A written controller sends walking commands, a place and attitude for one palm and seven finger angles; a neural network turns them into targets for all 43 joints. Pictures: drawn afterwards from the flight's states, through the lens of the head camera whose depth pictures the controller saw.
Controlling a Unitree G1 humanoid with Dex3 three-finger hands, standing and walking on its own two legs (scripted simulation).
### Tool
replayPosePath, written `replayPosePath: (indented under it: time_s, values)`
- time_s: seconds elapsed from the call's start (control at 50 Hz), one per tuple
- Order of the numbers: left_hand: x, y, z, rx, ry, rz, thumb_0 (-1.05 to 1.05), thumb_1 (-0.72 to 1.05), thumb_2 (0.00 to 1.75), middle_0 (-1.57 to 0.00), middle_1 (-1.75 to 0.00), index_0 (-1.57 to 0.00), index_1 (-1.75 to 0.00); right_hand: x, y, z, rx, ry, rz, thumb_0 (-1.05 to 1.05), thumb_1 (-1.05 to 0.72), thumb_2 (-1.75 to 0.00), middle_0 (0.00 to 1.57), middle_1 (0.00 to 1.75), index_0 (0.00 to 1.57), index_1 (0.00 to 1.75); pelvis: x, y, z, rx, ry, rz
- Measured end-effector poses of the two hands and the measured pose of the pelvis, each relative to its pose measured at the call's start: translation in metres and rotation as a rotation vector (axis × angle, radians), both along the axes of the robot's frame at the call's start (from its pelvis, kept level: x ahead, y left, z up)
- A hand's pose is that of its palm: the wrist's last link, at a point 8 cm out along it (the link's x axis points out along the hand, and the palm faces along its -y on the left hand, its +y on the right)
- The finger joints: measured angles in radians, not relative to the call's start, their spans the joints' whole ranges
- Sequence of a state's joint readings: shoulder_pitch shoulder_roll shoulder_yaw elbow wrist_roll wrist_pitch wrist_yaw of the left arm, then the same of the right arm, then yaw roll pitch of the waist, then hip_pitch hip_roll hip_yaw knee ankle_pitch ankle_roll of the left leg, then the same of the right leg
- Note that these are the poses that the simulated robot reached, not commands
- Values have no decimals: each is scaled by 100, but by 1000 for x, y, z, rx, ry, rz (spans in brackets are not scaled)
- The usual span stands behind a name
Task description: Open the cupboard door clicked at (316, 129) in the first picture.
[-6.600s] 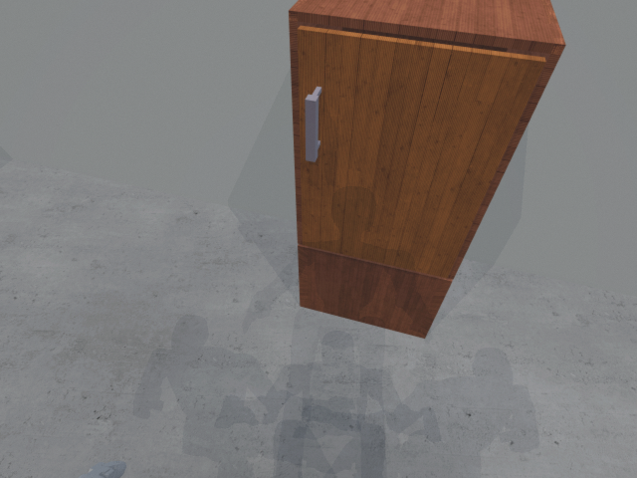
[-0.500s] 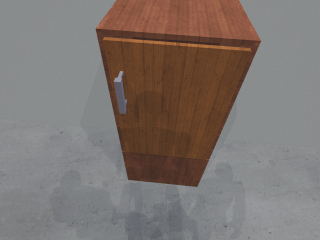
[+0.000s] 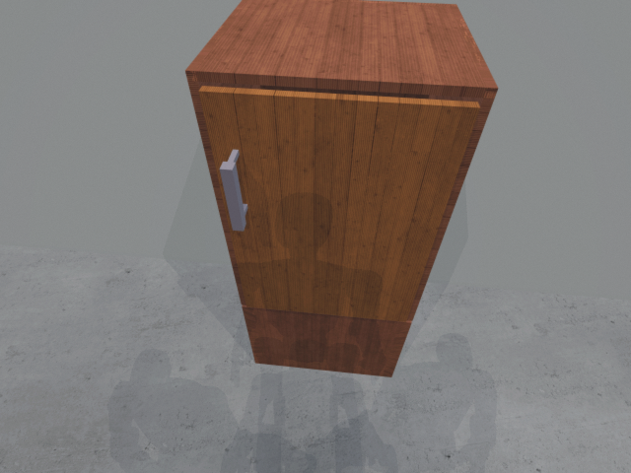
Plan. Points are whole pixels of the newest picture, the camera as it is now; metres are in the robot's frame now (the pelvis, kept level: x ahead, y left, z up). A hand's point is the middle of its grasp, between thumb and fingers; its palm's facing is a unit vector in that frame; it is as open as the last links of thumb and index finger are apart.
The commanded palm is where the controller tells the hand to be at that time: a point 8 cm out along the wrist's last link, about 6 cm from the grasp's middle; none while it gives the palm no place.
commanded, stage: look again from close up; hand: left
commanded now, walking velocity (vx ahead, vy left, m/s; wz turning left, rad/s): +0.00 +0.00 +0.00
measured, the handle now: (236, 191) +0.56 +0.18 +0.04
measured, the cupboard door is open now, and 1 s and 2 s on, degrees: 0 0 0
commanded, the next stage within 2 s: raise the hand with hooked fingers in 0.54 s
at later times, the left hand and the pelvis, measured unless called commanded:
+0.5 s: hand out of the picture +0.00 +0.17 -0.17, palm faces +0.01 -0.98 -0.18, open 7.4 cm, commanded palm none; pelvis -0.01 +0.00 +0.00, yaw +0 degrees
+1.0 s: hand (194, 435) +0.18 +0.16 -0.03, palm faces -0.09 -1.00 +0.01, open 8.2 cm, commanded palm +0.13 +0.24 -0.04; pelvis -0.03 +0.00 -0.07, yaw +2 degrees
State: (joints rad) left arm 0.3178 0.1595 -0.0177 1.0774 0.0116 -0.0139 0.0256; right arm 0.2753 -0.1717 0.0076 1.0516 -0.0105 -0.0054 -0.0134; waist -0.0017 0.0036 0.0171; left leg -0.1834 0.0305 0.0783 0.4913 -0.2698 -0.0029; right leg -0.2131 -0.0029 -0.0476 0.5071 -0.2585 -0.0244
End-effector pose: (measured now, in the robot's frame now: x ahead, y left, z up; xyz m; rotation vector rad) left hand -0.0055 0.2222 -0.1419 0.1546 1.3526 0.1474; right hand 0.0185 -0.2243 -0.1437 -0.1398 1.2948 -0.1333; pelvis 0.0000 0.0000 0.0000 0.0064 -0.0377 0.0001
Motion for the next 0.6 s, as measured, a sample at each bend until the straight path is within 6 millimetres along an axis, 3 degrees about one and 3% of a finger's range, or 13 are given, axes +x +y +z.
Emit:
replayPosePath:
  time_s: [0.28, 0.6]
  values:
    - [15, 2, 0, 1, -45, -19, 1, 91, 89, -20, -30, -20, -30, -33, 4, 1, 6, 67, -31, 0, -91, -90, 20, 30, 20, 30, -6, -2, 2, 0, -3, -5]
    - [-2, -1, -2, -19, 0, -9, 0, 91, 89, -20, -30, -20, -30, -42, 9, 3, 5, 91, -41, 0, -91, -90, 20, 30, 20, 30, -8, 1, 3, -2, 0, -9]
